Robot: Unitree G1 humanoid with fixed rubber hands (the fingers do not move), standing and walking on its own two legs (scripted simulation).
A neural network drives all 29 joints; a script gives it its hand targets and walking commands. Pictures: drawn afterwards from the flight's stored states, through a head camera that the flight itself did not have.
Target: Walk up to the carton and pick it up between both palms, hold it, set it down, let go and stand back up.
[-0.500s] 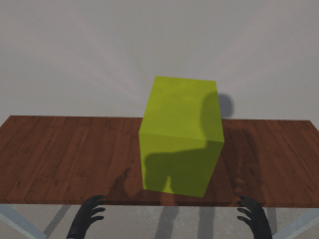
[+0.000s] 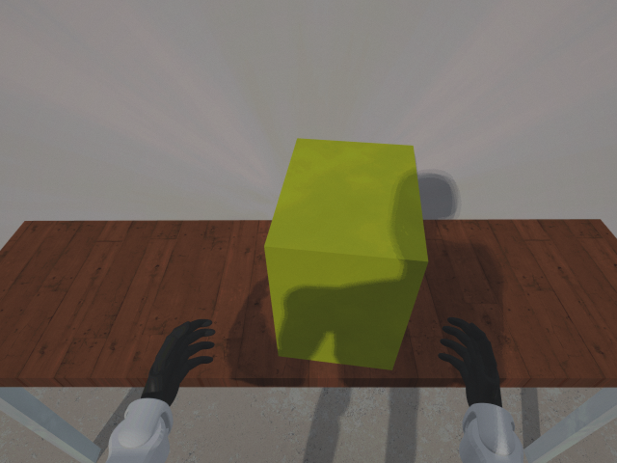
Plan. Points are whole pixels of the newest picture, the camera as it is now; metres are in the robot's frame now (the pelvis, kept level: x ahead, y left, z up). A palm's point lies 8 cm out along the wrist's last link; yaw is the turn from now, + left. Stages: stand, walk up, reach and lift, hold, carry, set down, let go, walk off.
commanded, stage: reach and lift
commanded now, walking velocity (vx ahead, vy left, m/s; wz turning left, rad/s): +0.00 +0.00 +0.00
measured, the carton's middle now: (344, 253) +0.46 -0.04 +0.01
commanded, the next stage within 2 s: none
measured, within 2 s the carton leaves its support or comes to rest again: neither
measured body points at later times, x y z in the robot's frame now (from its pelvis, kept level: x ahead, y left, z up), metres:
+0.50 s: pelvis +0.02 -0.01 +0.01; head +0.00 +0.00 +0.46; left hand +0.31 +0.20 +0.06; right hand +0.29 -0.21 +0.06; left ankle -0.01 +0.11 -0.74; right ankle +0.00 -0.14 -0.74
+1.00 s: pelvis +0.00 -0.01 +0.01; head +0.02 +0.01 +0.46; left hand +0.39 +0.20 +0.12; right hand +0.34 -0.22 +0.11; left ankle -0.01 +0.11 -0.74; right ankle +0.00 -0.14 -0.74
